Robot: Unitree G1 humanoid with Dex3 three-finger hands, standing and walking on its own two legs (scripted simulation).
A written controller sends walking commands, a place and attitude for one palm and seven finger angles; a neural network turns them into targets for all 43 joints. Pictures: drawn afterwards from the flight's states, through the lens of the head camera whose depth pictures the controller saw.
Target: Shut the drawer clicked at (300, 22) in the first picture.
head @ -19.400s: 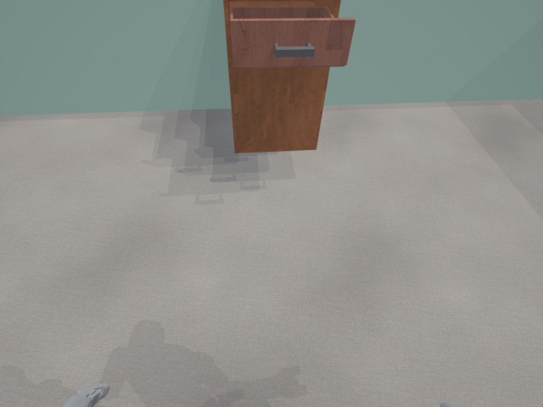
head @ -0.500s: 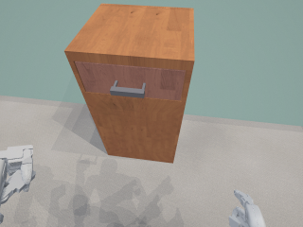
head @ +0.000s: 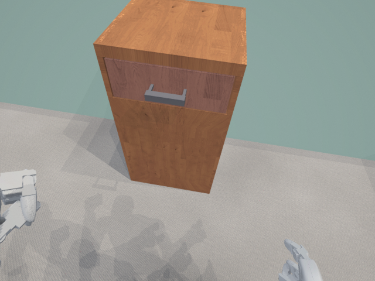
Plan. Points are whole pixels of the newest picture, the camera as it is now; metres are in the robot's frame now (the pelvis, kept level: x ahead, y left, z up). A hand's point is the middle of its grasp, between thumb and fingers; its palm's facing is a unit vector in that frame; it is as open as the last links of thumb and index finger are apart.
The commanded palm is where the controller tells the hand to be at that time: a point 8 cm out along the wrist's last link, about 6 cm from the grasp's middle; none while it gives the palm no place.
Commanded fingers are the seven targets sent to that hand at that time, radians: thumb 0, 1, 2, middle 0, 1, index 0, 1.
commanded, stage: step back with the hand held close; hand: left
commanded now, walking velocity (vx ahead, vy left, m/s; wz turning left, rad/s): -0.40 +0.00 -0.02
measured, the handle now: (166, 93) +0.68 +0.10 -0.03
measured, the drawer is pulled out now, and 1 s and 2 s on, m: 0.00 0.00 0.00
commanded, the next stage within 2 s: stop stepping back and stand still in 0.58 s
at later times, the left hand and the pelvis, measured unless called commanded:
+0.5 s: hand out of the picture +0.11 +0.22 +0.18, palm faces +0.35 -0.80 -0.49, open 3.2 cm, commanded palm +0.05 +0.26 +0.18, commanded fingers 0.00 0.90 0.90 -1.40 -1.60 -1.40 -1.60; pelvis -0.07 -0.02 +0.01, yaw +1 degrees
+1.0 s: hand out of the picture +0.00 +0.20 +0.17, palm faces +0.38 -0.80 -0.46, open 3.2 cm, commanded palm -0.06 +0.23 +0.18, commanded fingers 0.00 0.90 0.90 -1.40 -1.60 -1.40 -1.60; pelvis -0.19 -0.05 +0.01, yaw -1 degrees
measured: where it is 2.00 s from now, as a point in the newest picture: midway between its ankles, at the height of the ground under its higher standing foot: outside the picture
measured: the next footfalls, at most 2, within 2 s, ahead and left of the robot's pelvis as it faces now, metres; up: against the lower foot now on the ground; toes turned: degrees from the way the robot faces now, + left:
right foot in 0.08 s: +0.00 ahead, -0.13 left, +0.00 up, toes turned +4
left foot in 0.54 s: -0.04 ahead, +0.10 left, +0.00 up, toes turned +0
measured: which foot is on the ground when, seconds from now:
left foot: down 0.00-0.36, up 0.38-0.52, down 0.54-0.80, up 0.82-1.00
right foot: up 0.00-0.06, down 0.08-0.54, up 0.56-0.78, down 0.80-1.00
